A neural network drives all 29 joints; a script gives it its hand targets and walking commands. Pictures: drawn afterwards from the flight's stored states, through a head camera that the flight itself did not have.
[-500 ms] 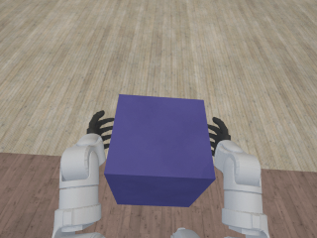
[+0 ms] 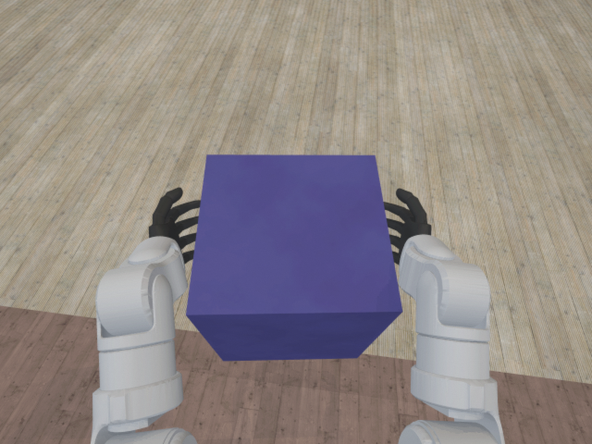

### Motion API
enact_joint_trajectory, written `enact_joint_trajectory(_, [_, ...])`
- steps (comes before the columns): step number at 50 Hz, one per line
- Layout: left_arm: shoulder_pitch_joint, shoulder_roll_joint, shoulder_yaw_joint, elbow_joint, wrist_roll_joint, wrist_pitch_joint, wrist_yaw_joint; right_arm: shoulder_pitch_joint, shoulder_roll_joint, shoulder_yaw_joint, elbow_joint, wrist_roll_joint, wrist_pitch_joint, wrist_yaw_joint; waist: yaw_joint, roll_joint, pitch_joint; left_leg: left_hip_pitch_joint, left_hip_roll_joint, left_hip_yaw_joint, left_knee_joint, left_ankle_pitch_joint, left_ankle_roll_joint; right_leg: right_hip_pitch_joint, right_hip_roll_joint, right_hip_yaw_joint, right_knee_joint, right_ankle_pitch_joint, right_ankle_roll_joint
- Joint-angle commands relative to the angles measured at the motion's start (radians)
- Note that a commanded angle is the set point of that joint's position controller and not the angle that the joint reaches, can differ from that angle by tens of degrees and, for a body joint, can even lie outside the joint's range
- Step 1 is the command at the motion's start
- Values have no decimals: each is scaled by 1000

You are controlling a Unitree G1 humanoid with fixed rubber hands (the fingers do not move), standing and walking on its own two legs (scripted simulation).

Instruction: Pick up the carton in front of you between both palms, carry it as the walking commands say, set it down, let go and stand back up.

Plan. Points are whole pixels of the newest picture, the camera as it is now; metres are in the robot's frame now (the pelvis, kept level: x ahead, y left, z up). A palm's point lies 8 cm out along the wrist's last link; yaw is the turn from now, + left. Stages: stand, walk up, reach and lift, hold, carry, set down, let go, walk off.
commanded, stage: carry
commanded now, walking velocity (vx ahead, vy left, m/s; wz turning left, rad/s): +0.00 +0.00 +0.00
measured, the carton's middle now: (291, 269) +0.36 +0.01 +0.02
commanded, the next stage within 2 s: none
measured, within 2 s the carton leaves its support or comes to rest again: neither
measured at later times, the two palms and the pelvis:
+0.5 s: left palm (147, 219) +0.36 +0.17 +0.13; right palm (407, 229) +0.35 -0.13 +0.12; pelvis +0.02 +0.03 +0.00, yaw -1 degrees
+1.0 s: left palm (122, 242) +0.32 +0.19 +0.13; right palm (398, 254) +0.32 -0.11 +0.13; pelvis -0.01 +0.05 +0.00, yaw -1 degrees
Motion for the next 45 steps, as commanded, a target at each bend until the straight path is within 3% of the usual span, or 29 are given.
enact_joint_trajectory(1, [-649,-842,-766,-138,-363,4,-141,-517,806,662,-72,234,-9,85,17,-59,-645,111,-8,4,-76,106,18,493,-231,172,14,823,-13])
enact_joint_trajectory(2, [-607,-804,-734,-84,-296,12,-137,-572,802,674,-86,213,-5,84,11,-58,-631,122,14,-1,-74,185,23,476,-232,177,27,851,-1])
enact_joint_trajectory(4, [-584,-796,-723,-77,-282,16,-118,-564,786,676,-77,230,7,90,13,18,-607,159,43,-4,-41,312,13,426,-224,192,21,814,10])
enact_joint_trajectory(5, [-600,-819,-732,-61,-318,25,-118,-511,758,650,-56,214,10,88,13,41,-618,164,60,-40,-16,409,39,418,-211,167,17,764,16])
enact_joint_trajectory(7, [-503,-787,-674,11,-248,34,-113,-568,776,670,-67,238,21,91,-6,-21,-601,185,95,-62,8,460,75,382,-189,166,19,665,10])
enact_joint_trajectory(8, [-511,-781,-646,33,-242,36,-115,-465,776,617,58,195,36,92,5,-50,-590,180,95,-51,-14,408,55,366,-206,173,11,684,11])
enact_joint_trajectory(10, [-628,-803,-688,-31,-255,25,-119,-599,828,627,10,214,21,97,-4,23,-556,158,73,-39,-2,320,50,390,-207,173,-10,754,5])
enact_joint_trajectory(11, [-624,-819,-658,27,-246,33,-117,-552,805,623,30,193,26,99,8,30,-552,152,85,-45,5,286,52,366,-214,178,-22,730,-4])
enact_joint_trajectory(13, [-606,-826,-651,32,-240,33,-109,-576,815,629,21,224,27,95,-1,-62,-586,145,94,-45,-15,286,48,396,-198,148,-6,690,3])
enact_joint_trajectory(14, [-673,-808,-658,-6,-253,26,-112,-641,837,635,27,231,20,94,-8,-62,-558,143,90,-42,-7,240,48,380,-203,166,-37,706,3])
enact_joint_trajectory(15, [-616,-836,-655,47,-235,32,-105,-619,821,626,2,240,19,97,-7,22,-564,150,83,-38,-44,215,43,370,-224,179,-30,627,2])
enact_joint_trajectory(17, [-627,-846,-657,51,-264,33,-105,-635,828,635,6,253,19,95,2,52,-577,185,108,-63,-38,299,68,359,-216,190,-46,528,11])
enact_joint_trajectory(19, [-659,-839,-645,44,-254,33,-98,-664,835,629,4,253,26,94,9,-35,-561,198,123,-53,-38,419,56,342,-182,152,-25,548,25])
enact_joint_trajectory(21, [-620,-809,-625,87,-221,41,-97,-594,803,591,72,213,38,89,-18,-37,-550,162,123,-73,-52,272,62,364,-203,177,-36,520,15])
enact_joint_trajectory(22, [-644,-825,-649,51,-232,44,-94,-569,801,559,67,199,40,92,-7,25,-532,174,117,-64,-77,230,67,310,-197,201,-86,387,29])
enact_joint_trajectory(23, [-683,-850,-652,43,-258,41,-97,-606,814,569,77,229,37,95,-3,68,-502,165,117,-87,-110,358,78,296,-172,146,-54,319,34])
enact_joint_trajectory(24, [-671,-841,-623,96,-252,43,-101,-646,796,557,51,193,34,93,-4,78,-504,207,127,-64,-69,368,79,273,-180,169,-71,350,39])
enact_joint_trajectory(28, [-663,-816,-595,141,-192,49,-90,-648,794,531,124,187,38,87,-5,-49,-463,139,82,-43,-80,76,49,300,-227,220,-155,321,49])
enact_joint_trajectory(30, [-712,-868,-609,112,-245,39,-92,-681,804,551,60,206,35,89,-9,-23,-470,143,83,-47,-94,57,51,280,-222,225,-165,233,32])
enact_joint_trajectory(33, [-677,-845,-572,161,-197,52,-91,-639,790,497,147,172,46,85,-2,29,-415,122,125,-84,-130,155,77,213,-170,170,-140,22,53])
enact_joint_trajectory(34, [-716,-844,-590,161,-219,52,-88,-669,804,525,130,190,34,87,-9,74,-420,102,133,-87,-140,233,74,245,-181,160,-103,107,48])
enact_joint_trajectory(36, [-753,-868,-618,100,-247,47,-94,-704,836,537,105,220,35,90,-14,59,-451,111,151,-100,-119,280,89,251,-157,136,-102,123,68])
enact_joint_trajectory(37, [-766,-864,-609,142,-247,45,-87,-690,832,527,146,210,40,92,-2,30,-490,142,144,-94,-122,339,85,259,-162,150,-69,173,48])
enact_joint_trajectory(38, [-704,-868,-588,167,-237,51,-89,-691,816,514,150,200,40,91,-9,50,-478,141,135,-76,-129,299,78,243,-158,146,-83,140,54])
enact_joint_trajectory(39, [-703,-867,-568,170,-224,53,-93,-699,822,518,122,197,41,90,6,-1,-447,130,136,-86,-137,305,89,235,-162,151,-95,124,61])
enact_joint_trajectory(40, [-739,-850,-594,163,-238,58,-92,-690,802,521,121,195,39,93,-2,48,-469,140,139,-92,-132,255,93,255,-168,164,-92,88,56])
enact_joint_trajectory(41, [-696,-878,-576,208,-244,55,-94,-691,793,524,123,193,42,86,-6,30,-443,108,139,-89,-156,258,99,259,-162,147,-79,70,71])
enact_joint_trajectory(42, [-742,-869,-595,137,-243,49,-94,-663,833,504,153,189,49,90,-16,9,-416,128,131,-75,-153,215,91,210,-161,165,-119,55,64])
enact_joint_trajectory(45, [-720,-868,-576,201,-233,58,-90,-676,814,495,166,184,50,83,-16,75,-435,123,112,-84,-180,75,92,175,-177,198,-150,-103,49])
